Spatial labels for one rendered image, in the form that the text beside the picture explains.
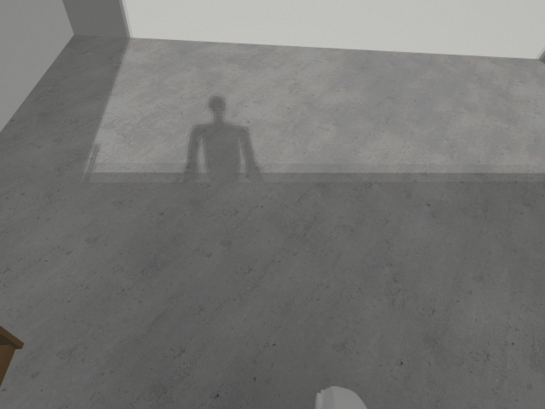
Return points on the right robot thigh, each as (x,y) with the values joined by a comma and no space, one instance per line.
(338,398)

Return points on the wardrobe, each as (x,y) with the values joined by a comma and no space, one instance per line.
(8,344)

